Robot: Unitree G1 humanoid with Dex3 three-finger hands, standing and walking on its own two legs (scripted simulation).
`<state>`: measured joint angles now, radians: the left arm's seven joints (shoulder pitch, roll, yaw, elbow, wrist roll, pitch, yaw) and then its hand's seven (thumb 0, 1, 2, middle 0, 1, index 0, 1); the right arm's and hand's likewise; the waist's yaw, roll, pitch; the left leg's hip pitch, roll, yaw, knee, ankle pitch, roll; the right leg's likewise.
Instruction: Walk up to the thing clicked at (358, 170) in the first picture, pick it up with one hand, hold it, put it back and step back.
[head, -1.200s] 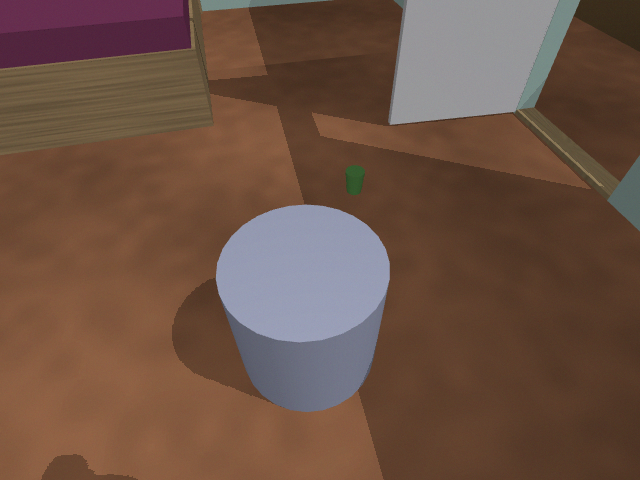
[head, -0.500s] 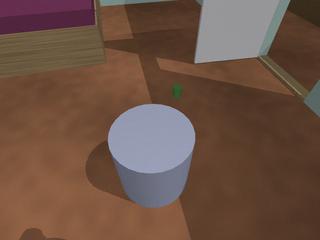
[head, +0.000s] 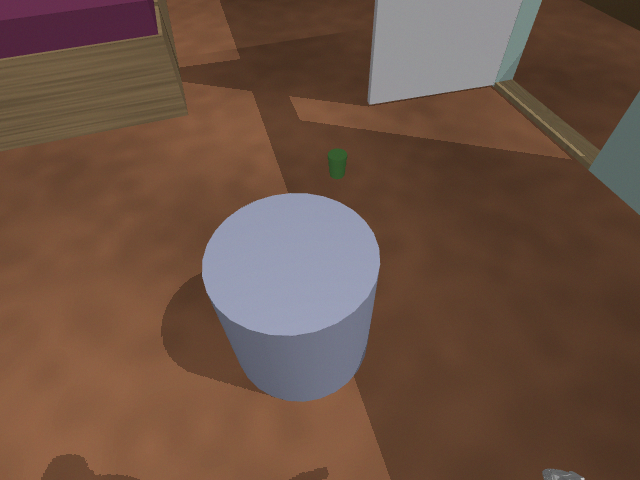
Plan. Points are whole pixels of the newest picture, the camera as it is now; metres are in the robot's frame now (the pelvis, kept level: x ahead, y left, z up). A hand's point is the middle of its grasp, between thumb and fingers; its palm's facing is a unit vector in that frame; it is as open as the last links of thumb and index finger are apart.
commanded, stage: walk up
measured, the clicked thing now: (337, 164) +1.52 -0.03 -0.72
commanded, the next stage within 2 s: none
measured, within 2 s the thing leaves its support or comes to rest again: neither
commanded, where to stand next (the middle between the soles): +0.04 -0.02 m, yaw -83 degrees
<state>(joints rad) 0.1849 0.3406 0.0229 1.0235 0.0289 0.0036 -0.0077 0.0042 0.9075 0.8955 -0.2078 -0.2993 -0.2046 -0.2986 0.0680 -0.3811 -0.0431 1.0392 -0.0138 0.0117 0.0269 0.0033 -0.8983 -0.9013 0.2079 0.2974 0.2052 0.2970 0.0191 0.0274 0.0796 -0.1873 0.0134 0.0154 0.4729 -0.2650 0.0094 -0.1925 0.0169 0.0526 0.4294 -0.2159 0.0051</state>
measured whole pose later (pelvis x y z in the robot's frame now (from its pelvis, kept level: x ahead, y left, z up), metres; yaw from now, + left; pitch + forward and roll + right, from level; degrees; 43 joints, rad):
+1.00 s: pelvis +0.02 +0.09 -0.02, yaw -56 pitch -2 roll -1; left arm 0.24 0.45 0.07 0.66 0.02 0.08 -0.06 0.01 0.91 0.90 -0.21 -0.30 -0.20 -0.30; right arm 0.29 -0.37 -0.06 0.71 -0.02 -0.02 -0.01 0.00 -0.90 -0.90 0.21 0.30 0.21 0.30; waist -0.02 -0.07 0.13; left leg -0.35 0.09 0.08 0.67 -0.28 0.00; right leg -0.52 0.07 0.11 1.18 -0.41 0.00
